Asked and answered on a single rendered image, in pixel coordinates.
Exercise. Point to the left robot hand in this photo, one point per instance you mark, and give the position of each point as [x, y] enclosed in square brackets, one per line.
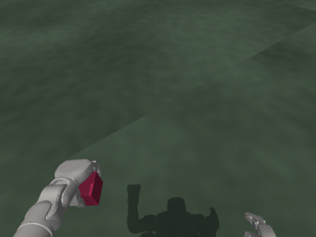
[78, 170]

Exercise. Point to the left robot arm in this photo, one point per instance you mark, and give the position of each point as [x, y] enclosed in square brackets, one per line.
[46, 216]

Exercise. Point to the right robot hand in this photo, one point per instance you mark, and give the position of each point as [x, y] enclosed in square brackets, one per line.
[258, 223]

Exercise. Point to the cube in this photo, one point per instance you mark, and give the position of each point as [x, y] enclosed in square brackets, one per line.
[91, 188]

